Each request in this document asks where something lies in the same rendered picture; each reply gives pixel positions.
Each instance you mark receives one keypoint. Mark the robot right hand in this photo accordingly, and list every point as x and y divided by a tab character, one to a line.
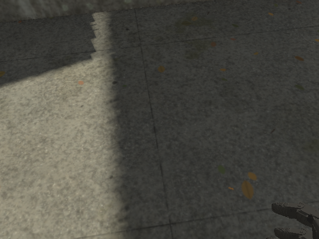
303	213

